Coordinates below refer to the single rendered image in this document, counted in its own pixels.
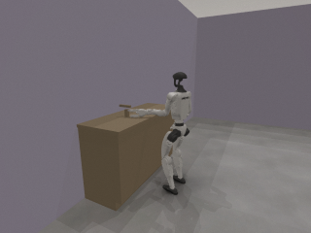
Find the robot left hand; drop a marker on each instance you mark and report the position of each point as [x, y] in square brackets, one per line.
[140, 112]

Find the robot left forearm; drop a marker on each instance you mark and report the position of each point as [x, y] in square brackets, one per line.
[160, 113]

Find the left robot shin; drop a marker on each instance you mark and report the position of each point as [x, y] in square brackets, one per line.
[168, 172]

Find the robot left upper arm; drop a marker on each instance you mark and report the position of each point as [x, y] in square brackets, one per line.
[170, 98]

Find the robot right foot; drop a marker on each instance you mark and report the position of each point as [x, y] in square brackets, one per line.
[181, 180]

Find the robot right upper arm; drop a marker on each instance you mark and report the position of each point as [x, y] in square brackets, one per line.
[189, 110]

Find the counter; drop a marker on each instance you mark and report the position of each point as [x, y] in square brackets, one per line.
[119, 152]

